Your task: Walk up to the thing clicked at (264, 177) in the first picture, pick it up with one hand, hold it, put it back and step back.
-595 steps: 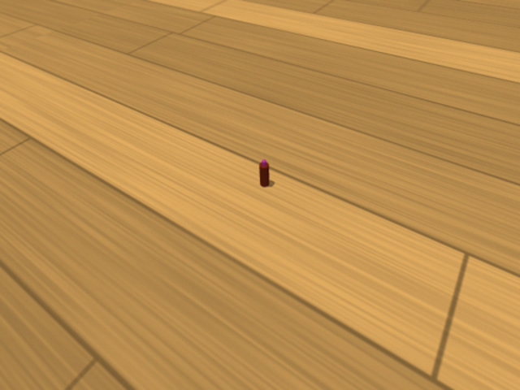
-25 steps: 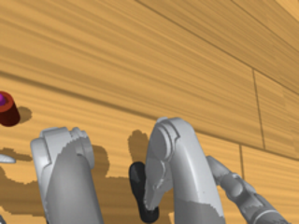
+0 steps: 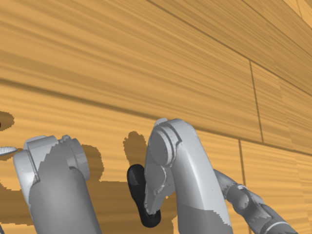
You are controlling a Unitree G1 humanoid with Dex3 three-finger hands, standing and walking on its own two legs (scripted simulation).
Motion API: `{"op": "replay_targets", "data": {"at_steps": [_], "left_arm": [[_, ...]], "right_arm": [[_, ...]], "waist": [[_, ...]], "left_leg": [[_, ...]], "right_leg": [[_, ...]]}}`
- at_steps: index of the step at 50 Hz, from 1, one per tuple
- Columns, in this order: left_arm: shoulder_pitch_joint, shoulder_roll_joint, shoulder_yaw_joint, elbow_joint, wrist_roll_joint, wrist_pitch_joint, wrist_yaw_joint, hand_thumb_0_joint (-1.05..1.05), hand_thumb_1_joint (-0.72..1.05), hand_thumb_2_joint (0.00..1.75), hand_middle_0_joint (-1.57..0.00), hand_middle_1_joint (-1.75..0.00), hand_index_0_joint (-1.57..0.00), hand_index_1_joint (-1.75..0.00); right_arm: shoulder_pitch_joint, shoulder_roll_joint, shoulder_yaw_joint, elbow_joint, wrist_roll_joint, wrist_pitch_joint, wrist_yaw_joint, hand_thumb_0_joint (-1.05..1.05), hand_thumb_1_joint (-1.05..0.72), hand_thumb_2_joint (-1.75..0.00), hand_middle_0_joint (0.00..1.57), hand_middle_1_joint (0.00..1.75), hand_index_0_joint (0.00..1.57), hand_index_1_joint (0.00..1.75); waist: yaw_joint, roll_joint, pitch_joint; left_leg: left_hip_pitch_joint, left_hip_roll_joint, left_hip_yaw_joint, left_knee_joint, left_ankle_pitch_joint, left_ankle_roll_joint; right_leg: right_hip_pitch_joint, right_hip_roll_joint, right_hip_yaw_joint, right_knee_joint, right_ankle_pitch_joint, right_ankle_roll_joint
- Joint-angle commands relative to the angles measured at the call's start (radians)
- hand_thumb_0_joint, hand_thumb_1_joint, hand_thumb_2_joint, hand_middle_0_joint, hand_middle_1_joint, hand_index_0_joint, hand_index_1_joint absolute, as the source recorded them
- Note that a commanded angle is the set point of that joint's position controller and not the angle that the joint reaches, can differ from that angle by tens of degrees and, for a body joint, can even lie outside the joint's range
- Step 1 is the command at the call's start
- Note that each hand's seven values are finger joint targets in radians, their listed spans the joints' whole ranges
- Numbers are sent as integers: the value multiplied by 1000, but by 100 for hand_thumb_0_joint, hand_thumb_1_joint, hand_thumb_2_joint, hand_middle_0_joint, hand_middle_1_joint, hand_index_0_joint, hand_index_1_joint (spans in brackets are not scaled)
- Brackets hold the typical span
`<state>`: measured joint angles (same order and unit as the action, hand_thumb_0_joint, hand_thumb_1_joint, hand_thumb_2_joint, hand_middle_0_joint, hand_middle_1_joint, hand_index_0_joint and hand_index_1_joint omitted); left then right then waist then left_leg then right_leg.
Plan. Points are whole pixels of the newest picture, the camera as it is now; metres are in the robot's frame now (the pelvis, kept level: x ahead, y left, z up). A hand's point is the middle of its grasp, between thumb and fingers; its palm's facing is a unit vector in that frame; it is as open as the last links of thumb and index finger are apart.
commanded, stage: close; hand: left
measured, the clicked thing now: out of the picture +0.40 +0.30 -0.18
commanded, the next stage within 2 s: settle in 0.60 s
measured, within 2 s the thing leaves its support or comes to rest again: leaves its support in 1.00 s
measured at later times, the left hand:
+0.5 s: hand out of the picture +0.39 +0.30 -0.16, palm faces +0.35 -0.94 +0.00, open 8.0 cm
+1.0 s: hand out of the picture +0.39 +0.29 -0.16, palm faces +0.35 -0.93 +0.00, open 6.7 cm
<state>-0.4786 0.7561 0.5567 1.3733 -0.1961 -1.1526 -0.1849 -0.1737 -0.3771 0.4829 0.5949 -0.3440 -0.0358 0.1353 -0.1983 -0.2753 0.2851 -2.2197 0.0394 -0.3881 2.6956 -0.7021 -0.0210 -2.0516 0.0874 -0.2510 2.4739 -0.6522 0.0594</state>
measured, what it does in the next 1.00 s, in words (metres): stands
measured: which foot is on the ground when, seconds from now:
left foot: down 0.00-1.00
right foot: down 0.00-1.00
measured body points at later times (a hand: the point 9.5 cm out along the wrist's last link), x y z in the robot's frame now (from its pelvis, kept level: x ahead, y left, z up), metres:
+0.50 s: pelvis +0.00 +0.00 +0.00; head +0.21 +0.19 +0.35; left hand +0.36 +0.35 -0.16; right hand +0.19 -0.23 -0.03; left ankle +0.08 +0.13 -0.24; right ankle +0.13 -0.12 -0.24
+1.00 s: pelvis +0.00 +0.00 +0.01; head +0.22 +0.19 +0.35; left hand +0.37 +0.34 -0.15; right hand +0.19 -0.24 -0.03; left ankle +0.08 +0.13 -0.24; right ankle +0.13 -0.12 -0.24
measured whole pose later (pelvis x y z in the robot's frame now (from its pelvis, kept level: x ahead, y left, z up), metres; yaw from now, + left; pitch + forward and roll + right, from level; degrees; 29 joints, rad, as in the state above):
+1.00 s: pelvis +0.00 +0.00 +0.01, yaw -1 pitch +12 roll -16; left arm -0.50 0.74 0.50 1.24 -0.13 -1.06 -0.05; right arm -0.16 -0.36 0.46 0.57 -0.34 0.01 0.15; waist -0.21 -0.27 0.29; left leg -2.21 0.05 -0.40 2.67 -0.71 -0.03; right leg -2.05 0.09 -0.26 2.44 -0.65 0.06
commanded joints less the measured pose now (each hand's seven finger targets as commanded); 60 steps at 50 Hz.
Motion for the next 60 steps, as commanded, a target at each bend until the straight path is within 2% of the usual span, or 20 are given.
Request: {"op": "replay_targets", "data": {"at_steps": [1, 4, 11, 15, 19, 22, 27, 34, 37, 41, 43, 44, 46, 47, 49, 50, 53, 56, 57, 60], "left_arm": [[-201, 134, -54, -146, -9, -68, -4, 0, 8, 42, -39, -34, -38, -35], [-200, 131, -67, -121, -11, -56, -5, 0, 16, 48, -45, -40, -44, -40], [-181, 160, -21, -94, -10, -47, 34, 0, 36, 60, -57, -52, -55, -53], [-203, 186, -7, -116, 16, -54, 58, 0, 48, 69, -67, -62, -65, -62], [-224, 194, -27, -150, 41, -53, 70, 0, 63, 81, -77, -72, -75, -74], [-243, 183, -22, -153, 29, -43, 90, 0, 70, 88, -85, -80, -83, -82], [-243, 170, -46, -153, 37, -36, 113, 0, 67, 106, -108, -105, -105, -106], [-264, 152, -77, -168, 51, -41, 127, 0, 69, 121, -123, -123, -121, -125], [-261, 161, -58, -168, 44, -42, 139, 0, 66, 131, -124, -132, -122, -135], [-232, 200, -33, -190, 50, -34, 138, 0, 66, 136, -130, -137, -128, -141], [-250, 201, -39, -241, 53, -35, 137, 0, 61, 139, -134, -143, -132, -146], [-250, 210, -22, -259, 53, -31, 139, 0, 61, 140, -137, -145, -135, -148], [-251, 194, -37, -308, 58, -21, 140, 0, 62, 143, -138, -148, -136, -151], [-244, 200, -22, -343, 55, -14, 143, 0, 60, 143, -139, -149, -138, -152], [-234, 173, -44, -420, 53, -1, 142, 0, 60, 144, -142, -150, -139, -154], [-238, 210, -16, -449, 56, 9, 144, 0, 60, 143, -141, -150, -139, -153], [-237, 158, -62, -510, 58, 53, 144, 0, 61, 142, -138, -148, -136, -151], [-231, 122, -78, -531, 47, 96, 137, 0, 56, 142, -140, -149, -138, -153], [-229, 88, -107, -555, 45, 108, 133, 0, 56, 142, -141, -149, -139, -153], [-199, 67, -110, -604, 38, 148, 117, 0, 56, 141, -140, -149, -139, -152]], "right_arm": [[-2, -360, -131, -24, -3, 1, -24, 0, -87, -89, 20, 30, 20, 30], [-3, -358, -127, -23, 0, 3, -23, 0, -86, -89, 20, 30, 20, 30], [-8, -347, -114, -39, -2, 16, -20, 0, -86, -89, 20, 30, 20, 30], [-15, -344, -113, -44, -8, 25, -21, 0, -86, -89, 20, 30, 20, 30], [-6, -345, -117, -43, -14, 34, -20, 0, -85, -89, 20, 30, 20, 30], [-2, -348, -117, -47, -12, 36, -17, 0, -85, -89, 20, 30, 20, 30], [6, -346, -118, -48, -13, 39, -12, 0, -86, -89, 20, 30, 20, 30], [1, -344, -119, -44, -10, 43, -8, 0, -87, -90, 20, 30, 20, 30], [3, -344, -115, -45, -12, 42, -7, 0, -88, -90, 20, 30, 20, 30], [11, -343, -121, -41, -5, 48, -10, 0, -87, -90, 20, 30, 20, 30], [8, -344, -127, -44, -5, 48, -10, 0, -88, -90, 20, 30, 20, 30], [13, -340, -131, -43, -5, 50, -10, 0, -88, -90, 20, 30, 20, 30], [12, -341, -143, -46, -2, 50, -10, 0, -88, -90, 20, 30, 20, 30], [21, -340, -151, -49, 1, 50, -10, 0, -88, -90, 20, 30, 20, 30], [24, -334, -165, -55, 6, 50, -8, 0, -88, -90, 20, 30, 20, 30], [43, -336, -176, -41, 7, 52, -11, 0, -88, -90, 20, 30, 20, 30], [58, -320, -195, -49, 21, 54, -11, 0, -87, -90, 20, 30, 20, 30], [75, -313, -223, -40, 41, 56, -13, 0, -88, -90, 20, 30, 20, 30], [73, -308, -232, -45, 48, 56, -11, 0, -88, -90, 20, 30, 20, 30], [103, -299, -267, -39, 70, 58, -12, 0, -88, -90, 20, 30, 20, 30]], "waist": [[-107, 544, -561], [-106, 515, -532], [-75, 488, -525], [-82, 520, -525], [-97, 574, -541], [-103, 554, -541], [-108, 530, -539], [-112, 545, -533], [-111, 528, -553], [-87, 548, -560], [-89, 572, -571], [-81, 584, -584], [-80, 609, -592], [-71, 621, -612], [-64, 652, -656], [-55, 682, -682], [-62, 675, -706], [-56, 640, -695], [-53, 641, -690], [-19, 637, -730]], "left_leg": [[402, 45, 116, -337, 112, -13], [374, 44, 114, -336, 90, -8], [340, 41, 120, -331, 65, -1], [363, 49, 110, -344, 84, -8], [396, 54, 107, -354, 94, -14], [377, 50, 108, -348, 85, -10], [366, 48, 111, -343, 74, -5], [378, 51, 98, -353, 81, -10], [376, 49, 104, -340, 91, -6], [376, 51, 113, -348, 93, -5], [395, 52, 116, -355, 92, -7], [394, 51, 120, -357, 89, -7], [415, 53, 119, -371, 96, -13], [430, 55, 122, -376, 101, -14], [474, 56, 122, -387, 126, -21], [490, 56, 129, -387, 143, -21], [476, 52, 138, -395, 153, -17], [432, 46, 149, -397, 133, -8], [430, 43, 154, -405, 123, -9], [441, 39, 159, -429, 114, -6]], "right_leg": [[217, 28, -107, -183, 201, -68], [215, 29, -109, -193, 186, -66], [236, 35, -106, -210, 155, -68], [231, 34, -110, -196, 167, -69], [223, 35, -109, -190, 180, -73], [230, 35, -110, -200, 177, -69], [239, 37, -110, -213, 172, -68], [224, 37, -117, -203, 177, -68], [246, 39, -114, -214, 187, -65], [253, 40, -107, -214, 182, -69], [249, 38, -105, -213, 184, -70], [253, 38, -101, -215, 182, -71], [237, 34, -100, -212, 184, -73], [239, 33, -96, -211, 189, -74], [238, 30, -91, -206, 207, -76], [249, 30, -83, -206, 221, -78], [254, 27, -70, -216, 238, -81], [237, 25, -57, -235, 232, -80], [221, 21, -54, -237, 225, -81], [199, 17, -46, -239, 203, -85]]}}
